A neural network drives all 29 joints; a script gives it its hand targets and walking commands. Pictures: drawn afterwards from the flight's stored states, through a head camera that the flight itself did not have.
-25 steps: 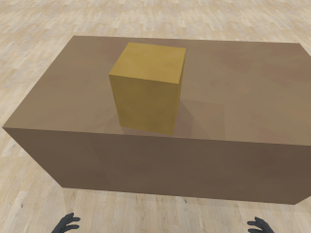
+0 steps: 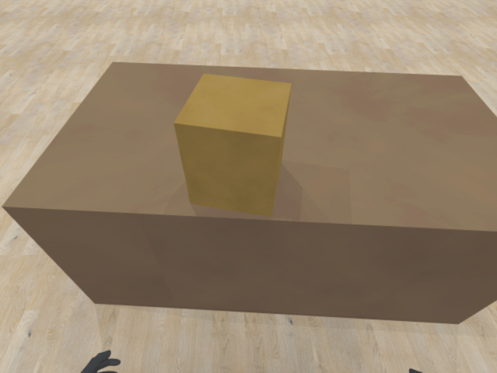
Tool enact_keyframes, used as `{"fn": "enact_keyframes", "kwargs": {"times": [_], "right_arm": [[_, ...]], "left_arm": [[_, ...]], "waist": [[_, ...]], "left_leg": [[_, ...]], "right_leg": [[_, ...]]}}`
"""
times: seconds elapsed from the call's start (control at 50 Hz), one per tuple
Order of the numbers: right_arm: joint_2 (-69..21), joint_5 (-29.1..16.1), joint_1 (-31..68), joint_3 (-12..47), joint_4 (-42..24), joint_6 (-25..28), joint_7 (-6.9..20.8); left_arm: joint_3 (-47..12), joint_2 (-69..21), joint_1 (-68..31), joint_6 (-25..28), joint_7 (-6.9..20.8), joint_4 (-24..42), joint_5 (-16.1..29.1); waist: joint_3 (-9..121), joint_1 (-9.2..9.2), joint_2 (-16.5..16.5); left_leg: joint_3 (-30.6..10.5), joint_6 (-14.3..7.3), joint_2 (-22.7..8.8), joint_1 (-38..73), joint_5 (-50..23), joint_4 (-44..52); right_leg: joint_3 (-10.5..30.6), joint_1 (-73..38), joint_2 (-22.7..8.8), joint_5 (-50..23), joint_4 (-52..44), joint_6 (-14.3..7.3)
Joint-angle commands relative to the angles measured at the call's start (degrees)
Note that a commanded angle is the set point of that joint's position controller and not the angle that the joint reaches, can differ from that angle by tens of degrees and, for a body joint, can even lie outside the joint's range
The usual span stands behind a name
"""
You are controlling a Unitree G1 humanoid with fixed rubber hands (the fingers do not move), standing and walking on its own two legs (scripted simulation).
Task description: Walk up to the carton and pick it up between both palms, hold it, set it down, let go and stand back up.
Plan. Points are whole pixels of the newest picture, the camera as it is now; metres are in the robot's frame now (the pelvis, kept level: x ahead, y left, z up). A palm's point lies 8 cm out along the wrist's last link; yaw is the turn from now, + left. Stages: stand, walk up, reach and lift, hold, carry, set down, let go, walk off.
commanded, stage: stand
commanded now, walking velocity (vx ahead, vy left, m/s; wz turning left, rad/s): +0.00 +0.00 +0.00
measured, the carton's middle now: (238, 146) +0.62 +0.05 -0.01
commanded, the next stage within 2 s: walk up in 1.00 s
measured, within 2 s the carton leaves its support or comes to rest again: neither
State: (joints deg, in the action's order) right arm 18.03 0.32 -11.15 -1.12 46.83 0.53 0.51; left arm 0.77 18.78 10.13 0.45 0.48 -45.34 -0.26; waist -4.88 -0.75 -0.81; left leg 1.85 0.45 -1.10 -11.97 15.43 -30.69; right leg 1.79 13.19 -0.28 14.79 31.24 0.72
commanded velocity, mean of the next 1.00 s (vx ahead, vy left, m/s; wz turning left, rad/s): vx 0.00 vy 0.00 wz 0.00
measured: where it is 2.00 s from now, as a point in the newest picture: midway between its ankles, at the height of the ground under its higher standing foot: outside the picture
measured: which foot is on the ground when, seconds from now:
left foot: down 0.00-1.00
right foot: down 0.00-1.00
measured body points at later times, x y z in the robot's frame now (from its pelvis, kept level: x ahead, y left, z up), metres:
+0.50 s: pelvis +0.00 +0.01 +0.01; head +0.02 +0.01 +0.46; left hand +0.09 +0.31 -0.12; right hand +0.12 -0.28 -0.11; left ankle +0.01 +0.12 -0.73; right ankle +0.03 -0.13 -0.73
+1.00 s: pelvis +0.01 +0.01 +0.01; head +0.02 +0.01 +0.46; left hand +0.09 +0.30 -0.12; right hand +0.10 -0.29 -0.11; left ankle +0.01 +0.12 -0.73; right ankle +0.03 -0.13 -0.73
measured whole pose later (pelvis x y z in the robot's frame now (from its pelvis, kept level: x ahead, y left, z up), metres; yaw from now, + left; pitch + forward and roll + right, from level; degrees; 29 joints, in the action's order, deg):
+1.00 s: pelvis +0.01 +0.01 +0.01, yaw +1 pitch -4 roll +0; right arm 19.3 -0.5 -8.3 -1.3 59.0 1.2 -0.3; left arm 0.9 19.1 7.9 1.0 -0.7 -59.7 0.3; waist -4.6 -0.1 -0.6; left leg 1.5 0.1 -0.5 -6.0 10.9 -20.4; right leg 1.3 6.9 -1.1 10.2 20.6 1.4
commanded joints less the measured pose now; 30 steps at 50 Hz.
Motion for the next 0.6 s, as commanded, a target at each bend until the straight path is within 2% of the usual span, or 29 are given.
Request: {"fn": "enact_keyframes", "kwargs": {"times": [0.0, 0.02, 0.04, 0.06, 0.1, 0.12, 0.14, 0.16, 0.18, 0.2, 0.22, 0.24, 0.26, 0.28, 0.3, 0.32, 0.34, 0.36, 0.38, 0.4, 0.42, 0.44, 0.46, 0.48, 0.5, 0.52, 0.54, 0.56, 0.58], "right_arm": [[10.53, -0.39, 1.56, -2.85, -4.87, 1.57, -0.67], [13.35, -0.22, 2.59, -3.56, -3.58, 1.6, -0.62], [12.14, 0.07, 3.47, -3.51, -3.74, 1.45, -0.97], [11.18, -0.21, 6.02, -2.85, -4.88, 1.08, -0.48], [10.55, -0.69, 3.93, -2.79, -3.03, 1.25, -0.47], [11.78, -0.47, 2.0, -3.07, -2.05, 1.51, -0.36], [13.72, 0.11, 3.54, -4.01, -1.78, 1.56, -0.9], [12.82, -0.04, 3.73, -3.29, -0.8, 1.24, -0.42], [11.89, 0.13, 4.59, -3.15, -1.38, 1.18, -0.79], [12.95, -0.12, 5.37, -3.49, -1.13, 1.43, -0.77], [11.94, 0.05, 5.12, -3.29, 0.38, 1.26, -0.63], [12.83, -0.74, 4.09, -3.25, -0.03, 1.45, -0.26], [12.64, -0.17, 5.03, -3.52, 0.49, 1.85, -0.47], [11.63, -0.05, 5.12, -3.21, 0.5, 1.78, -0.46], [11.41, -0.39, 6.14, -2.79, -0.21, 1.93, -0.61], [10.95, -0.28, 6.58, -2.47, 0.29, 1.68, -0.04], [10.6, -0.94, 6.04, -2.18, 0.57, 1.34, -0.33], [12.5, -0.34, 7.09, -2.96, 1.19, 1.52, -0.72], [13.41, -0.62, 5.92, -3.09, 1.56, 1.68, -0.93], [14.24, -0.17, 6.71, -3.32, 1.88, 1.65, -0.86], [14.78, -0.26, 7.52, -3.23, 2.07, 1.41, -0.98], [12.5, -0.54, 5.52, -2.89, 2.66, 1.76, -0.8], [10.89, -0.55, 5.56, -2.57, 3.7, 1.55, -1.13], [12.35, -0.89, 6.27, -2.8, 2.78, 1.83, -1.36], [12.49, -0.5, 8.0, -2.83, 3.09, 1.99, -0.94], [12.89, 0.27, 7.81, -2.95, 3.44, 1.72, -0.89], [12.62, -0.6, 6.66, -3.05, 3.8, 1.77, -1.1], [12.6, -0.75, 5.17, -2.9, 4.64, 1.77, -1.29], [13.48, -0.61, 5.42, -3.19, 4.94, 1.68, -1.34]], "left_arm": [[2.81, 10.64, -3.31, 1.51, -0.76, 4.92, -0.2], [2.77, 9.86, -1.54, 1.43, -0.83, 3.65, 0.56], [2.79, 11.16, -2.64, 1.79, -0.7, 3.99, 0.4], [3.19, 13.06, -2.03, 1.25, -0.76, 2.94, 0.24], [2.63, 11.29, -3.86, 1.1, -0.93, 2.67, 0.37], [2.4, 10.27, -2.86, 0.52, -0.76, 1.99, -0.15], [2.42, 9.9, -1.38, 0.57, -0.89, 1.44, 0.35], [2.27, 10.72, -0.79, 0.8, -1.11, 0.2, 0.4], [2.76, 11.14, 0.58, 1.12, -0.89, 0.26, 0.45], [2.4, 11.2, -1.88, 0.95, -0.82, -0.84, 0.51], [1.83, 8.64, -2.15, 1.27, -0.53, -0.52, 0.54], [3.09, 12.29, -1.07, 1.45, -1.13, -0.6, 0.05], [2.64, 11.98, -2.79, 1.45, -0.97, -2.06, 0.31], [2.94, 13.37, -2.5, 1.75, -1.24, -1.84, -0.22], [3.07, 12.65, -3.54, 1.93, -1.19, -1.35, 0.07], [3.05, 12.76, -3.23, 2.04, -1.24, -2.74, 0.59], [2.85, 12.4, -1.65, 2.22, -1.24, -3.62, 0.63], [2.6, 12.28, -2.19, 1.97, -1.35, -3.78, 0.43], [2.36, 11.34, -3.94, 2.19, -1.2, -4.07, 0.35], [2.69, 12.38, -2.6, 1.71, -1.43, -4.42, 0.22], [3.05, 14.1, -2.71, 1.78, -1.58, -5.01, -0.05], [2.41, 11.39, -1.39, 1.76, -1.74, -5.64, 0.68], [2.0, 11.26, -2.5, 1.61, -1.61, -6.06, 0.53], [2.29, 10.56, -1.95, 1.78, -1.38, -5.77, 0.88], [2.58, 12.3, -3.2, 1.92, -1.5, -6.5, 0.54], [3.27, 14.2, -4.3, 1.86, -1.53, -6.22, -0.56], [2.14, 10.98, -2.89, 1.81, -1.24, -7.13, 0.37], [2.31, 11.6, -3.4, 1.74, -1.43, -7.31, 0.52], [2.71, 13.28, -1.99, 2.06, -1.3, -8.03, 0.49]], "waist": [[4.49, -0.67, 1.82], [4.55, 0.45, -0.72], [3.83, 0.5, 3.03], [4.15, 0.75, 0.19], [4.2, 0.27, -2.35], [1.35, -0.41, 1.64], [3.17, 0.41, 2.15], [3.6, 0.6, 1.56], [3.68, 1.79, 1.57], [2.47, 0.52, -1.68], [5.33, 1.34, -1.0], [4.74, 0.96, 0.86], [3.58, 0.03, 0.81], [3.38, 0.9, 3.56], [3.82, 0.15, 4.14], [5.05, 0.35, 2.02], [5.8, 0.76, 2.31], [3.94, 0.67, -0.59], [5.2, 0.16, -0.31], [5.98, 1.04, 1.04], [4.68, 0.96, 3.07], [7.06, 0.7, 3.35], [5.87, 0.51, 0.79], [6.13, 0.91, 2.62], [3.49, 0.72, 0.84], [2.65, 1.47, -0.69], [2.7, 0.92, 1.01], [3.91, 0.19, 0.16], [4.41, 1.35, 0.23]], "left_leg": [[-4.59, -1.61, -4.83, 3.31, -6.23, 6.18], [-6.57, -2.8, -5.93, 0.84, -4.11, 7.5], [-5.69, -2.31, -5.25, 1.01, -6.31, 8.33], [-6.35, -2.3, -5.86, 0.9, -5.14, 7.71], [-4.97, -2.39, -5.35, 0.64, -1.27, 8.35], [-5.93, -2.07, -5.17, 1.35, -0.43, 9.82], [-6.79, -2.21, -5.78, 0.63, 0.11, 10.64], [-7.11, -2.4, -5.51, 1.19, -0.84, 10.68], [-6.41, -2.81, -5.79, 0.2, 0.65, 10.1], [-7.19, -2.73, -5.66, 1.68, 0.27, 10.88], [-7.3, -2.67, -5.91, 1.45, -3.75, 11.59], [-6.4, -2.58, -5.73, 1.54, -2.15, 11.19], [-6.09, -2.16, -5.63, 3.43, -2.09, 11.52], [-6.61, -1.38, -6.05, 4.65, -2.78, 11.28], [-6.58, -2.14, -6.75, 2.25, -1.37, 11.8], [-7.66, -2.08, -6.39, 1.65, -1.81, 13.88], [-6.54, -2.44, -6.67, 4.1, -4.11, 11.91], [-6.41, -1.93, -6.09, 4.1, -6.09, 11.59], [-6.31, -1.77, -6.34, 5.38, -8.03, 11.46], [-6.56, -1.8, -6.52, 4.79, -6.25, 12.75], [-6.16, -1.75, -6.73, 5.39, -7.36, 10.9], [-5.8, -2.3, -6.07, 5.01, -5.91, 12.74], [-5.63, -2.3, -5.87, 4.84, -10.23, 12.77], [-6.67, -2.67, -7.12, 4.97, -7.33, 13.09], [-5.6, -1.51, -5.77, 4.58, -6.37, 13.24], [-6.52, -1.45, -6.61, 3.35, -7.45, 12.88], [-6.61, -1.92, -6.78, 3.53, -6.66, 13.71], [-6.01, -1.81, -6.42, 5.58, -8.69, 13.1], [-6.46, -1.76, -6.86, 5.34, -7.34, 12.81]], "right_leg": [[6.34, 0.94, -5.71, -6.82, -6.92, -2.83], [4.08, -0.87, -4.52, -8.14, -5.87, -2.36], [4.84, -1.48, -5.45, -5.87, -6.48, -2.29], [4.09, -0.58, -4.59, -5.23, -6.3, -1.9], [6.12, -1.28, -6.17, -3.7, -8.38, -2.2], [5.72, 1.2, -5.36, -1.86, -8.95, -2.44], [3.82, -1.87, -4.42, -3.28, -8.08, -2.04], [4.41, -2.44, -5.11, -3.86, -8.52, -2.08], [4.6, -2.35, -4.59, -4.56, -8.26, -2.39], [4.99, -0.97, -5.34, -5.73, -9.62, -1.91], [3.82, -4.87, -5.15, -6.62, -8.25, -2.17], [5.27, -3.59, -5.3, -6.59, -8.47, -2.02], [4.78, -1.37, -5.46, -5.8, -10.06, -2.19], [5.39, -0.95, -5.66, -2.6, -9.8, -2.27], [5.44, -2.07, -5.76, -5.67, -10.56, -1.86], [4.22, -4.75, -5.0, -5.22, -9.01, -1.16], [5.18, -3.89, -6.19, -6.88, -10.43, -1.53], [4.42, -2.87, -5.53, -8.94, -11.07, -1.56], [4.69, -3.58, -6.4, -9.37, -11.19, -1.94], [5.17, -4.35, -5.87, -8.5, -10.81, -1.86], [5.19, -3.28, -6.14, -9.86, -11.32, -2.04], [4.24, -6.36, -6.1, -9.71, -11.12, -1.58], [4.44, -6.17, -5.81, -10.85, -10.56, -1.66], [5.12, -5.25, -6.57, -9.62, -11.34, -2.22], [4.6, -3.33, -5.52, -8.13, -11.93, -2.09], [3.78, -4.49, -6.01, -9.4, -11.37, -1.54], [4.17, -3.84, -6.38, -8.67, -11.99, -1.6], [4.8, -4.29, -6.41, -10.63, -12.0, -1.73], [4.76, -5.47, -6.53, -8.83, -12.66, -1.73]]}}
